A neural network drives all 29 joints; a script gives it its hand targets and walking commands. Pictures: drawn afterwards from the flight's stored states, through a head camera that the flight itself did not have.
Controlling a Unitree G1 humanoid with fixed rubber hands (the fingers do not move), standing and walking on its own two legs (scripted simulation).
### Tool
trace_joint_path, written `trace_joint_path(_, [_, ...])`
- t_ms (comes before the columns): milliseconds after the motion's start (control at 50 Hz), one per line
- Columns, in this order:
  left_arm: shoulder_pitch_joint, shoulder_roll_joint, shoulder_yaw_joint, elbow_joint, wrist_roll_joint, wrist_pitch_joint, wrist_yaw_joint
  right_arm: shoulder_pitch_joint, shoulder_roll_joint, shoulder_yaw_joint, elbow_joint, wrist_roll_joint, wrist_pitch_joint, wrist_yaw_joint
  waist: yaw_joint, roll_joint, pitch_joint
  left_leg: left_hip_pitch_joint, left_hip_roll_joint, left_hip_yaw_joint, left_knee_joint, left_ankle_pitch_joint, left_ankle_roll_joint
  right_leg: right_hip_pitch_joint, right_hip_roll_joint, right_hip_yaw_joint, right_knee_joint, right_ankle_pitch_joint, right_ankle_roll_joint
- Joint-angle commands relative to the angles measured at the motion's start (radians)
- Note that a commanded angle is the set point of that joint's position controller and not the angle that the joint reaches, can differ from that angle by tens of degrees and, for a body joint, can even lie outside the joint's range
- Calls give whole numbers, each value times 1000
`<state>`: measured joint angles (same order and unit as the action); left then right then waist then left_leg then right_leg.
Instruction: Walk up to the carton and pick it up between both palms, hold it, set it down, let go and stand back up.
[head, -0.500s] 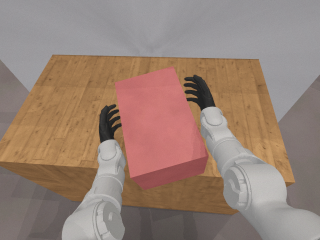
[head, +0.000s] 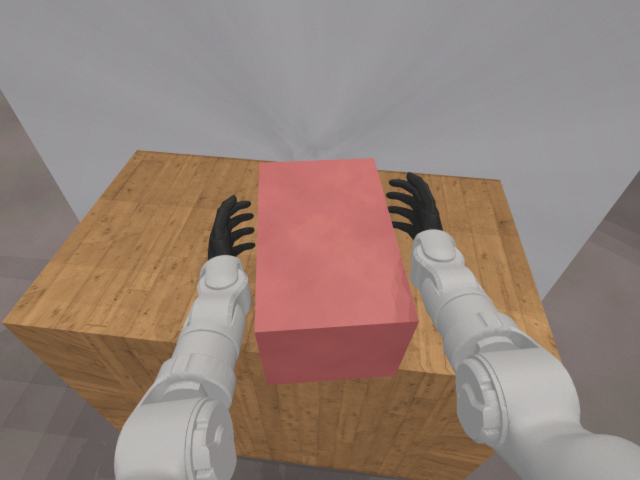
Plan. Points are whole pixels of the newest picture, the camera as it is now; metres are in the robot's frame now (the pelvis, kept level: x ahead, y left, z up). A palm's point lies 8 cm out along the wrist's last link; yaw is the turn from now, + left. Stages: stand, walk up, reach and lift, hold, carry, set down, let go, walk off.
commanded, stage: reach and lift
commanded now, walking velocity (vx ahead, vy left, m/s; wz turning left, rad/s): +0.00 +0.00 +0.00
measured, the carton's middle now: (324, 264) +0.41 +0.00 +0.03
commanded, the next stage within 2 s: hold in 1.72 s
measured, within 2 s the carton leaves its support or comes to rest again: neither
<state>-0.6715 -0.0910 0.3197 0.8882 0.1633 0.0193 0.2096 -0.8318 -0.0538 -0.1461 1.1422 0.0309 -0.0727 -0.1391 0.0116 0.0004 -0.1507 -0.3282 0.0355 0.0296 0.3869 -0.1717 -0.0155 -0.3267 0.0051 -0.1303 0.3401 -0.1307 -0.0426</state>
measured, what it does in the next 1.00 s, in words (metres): stands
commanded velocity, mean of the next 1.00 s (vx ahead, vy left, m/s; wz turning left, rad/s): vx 0.00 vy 0.00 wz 0.00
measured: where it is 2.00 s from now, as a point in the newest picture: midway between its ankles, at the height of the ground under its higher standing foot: outside the picture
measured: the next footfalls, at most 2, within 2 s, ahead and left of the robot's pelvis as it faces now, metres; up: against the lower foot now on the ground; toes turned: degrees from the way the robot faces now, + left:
none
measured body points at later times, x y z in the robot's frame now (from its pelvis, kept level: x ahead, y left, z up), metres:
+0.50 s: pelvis +0.00 +0.01 +0.00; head -0.02 +0.04 +0.45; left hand +0.38 +0.16 +0.12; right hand +0.39 -0.11 +0.13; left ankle +0.01 +0.13 -0.74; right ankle +0.02 -0.09 -0.74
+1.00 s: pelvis -0.01 +0.02 +0.00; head -0.03 +0.05 +0.45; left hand +0.37 +0.16 +0.12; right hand +0.37 -0.11 +0.16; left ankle +0.01 +0.13 -0.74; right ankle +0.02 -0.09 -0.74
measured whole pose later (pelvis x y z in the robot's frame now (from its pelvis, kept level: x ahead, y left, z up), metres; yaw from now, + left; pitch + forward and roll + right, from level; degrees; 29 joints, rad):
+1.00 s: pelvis -0.01 +0.02 +0.00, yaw +0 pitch -10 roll -1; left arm -0.54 -0.12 0.34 0.27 0.43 0.57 0.02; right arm -0.67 0.11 -0.12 0.68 0.01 0.06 -0.18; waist -0.10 -0.08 0.11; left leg 0.03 0.01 0.04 0.31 -0.16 0.01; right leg 0.03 -0.01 -0.12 0.25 -0.11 -0.01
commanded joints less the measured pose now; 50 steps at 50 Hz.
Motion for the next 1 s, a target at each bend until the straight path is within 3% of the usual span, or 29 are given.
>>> trace_joint_path(0, [-748,-619,-297,-238,47,14,-133,-513,756,233,-141,3,62,150,28,-10,-299,97,-38,-19,-68,126,-4,338,5,111,-23,109,54])
trace_joint_path(180, [-674,-584,-338,-380,64,103,-212,-504,750,251,-318,-36,55,116,-7,-23,-297,170,-61,8,-87,176,-5,496,4,96,-22,314,88])
trace_joint_path(280, [-641,-602,-437,-467,35,166,-234,-520,748,313,-463,-25,53,86,-43,-23,-309,208,-61,-13,-73,195,-10,500,10,82,-32,342,86])
trace_joint_path(300, [-628,-574,-407,-481,43,168,-249,-457,773,331,-500,-13,59,68,-73,-55,-302,207,-75,-2,-73,191,11,569,-4,92,-40,415,105])
trace_joint_path(320, [-611,-572,-401,-498,54,172,-256,-464,762,344,-507,-13,61,65,-59,-42,-301,195,-74,-5,-88,187,8,585,-4,84,-26,429,110])
trace_joint_path(360, [-558,-561,-392,-481,74,206,-266,-475,716,351,-528,-3,63,69,-43,-26,-263,199,-69,-6,-93,171,7,559,-2,78,-36,371,100])
trace_joint_path(440, [-557,-602,-458,-544,60,256,-268,-516,686,355,-624,3,55,74,-57,7,-282,287,-55,-18,-76,211,-15,458,20,44,-55,261,79])
trace_joint_path(540, [-525,-591,-469,-574,80,335,-273,-455,628,291,-579,-13,77,82,-94,25,-176,377,-30,-25,-82,186,-26,345,31,15,-84,107,62])
trace_joint_path(620, [-492,-571,-440,-557,102,404,-294,-500,599,279,-623,2,93,77,-87,39,-135,358,-34,-16,-92,147,-19,366,28,14,-89,85,61])
trace_joint_path(700, [-440,-582,-457,-607,98,452,-309,-547,584,326,-727,42,90,68,-79,41,-170,389,-36,-18,-68,242,-26,404,40,3,-82,149,61])
trace_joint_path(740, [-461,-582,-472,-628,91,458,-310,-551,587,339,-750,48,90,66,-90,36,-181,413,-36,-20,-60,250,-25,395,41,1,-85,145,62])
trace_joint_path(840, [-501,-533,-426,-693,127,474,-326,-428,571,300,-629,18,115,72,-110,17,-92,407,-37,-4,-110,167,-16,398,34,-8,-90,90,68])
trace_joint_path(880, [-512,-519,-425,-756,137,471,-335,-352,562,292,-595,6,110,78,-128,34,-87,454,-34,1,-102,248,-32,410,37,-13,-87,138,70])
trace_joint_path(980, [-568,-501,-426,-810,135,436,-365,-310,593,299,-613,-30,82,80,-142,26,-134,446,-54,19,-102,250,-26,482,22,-14,-73,223,89])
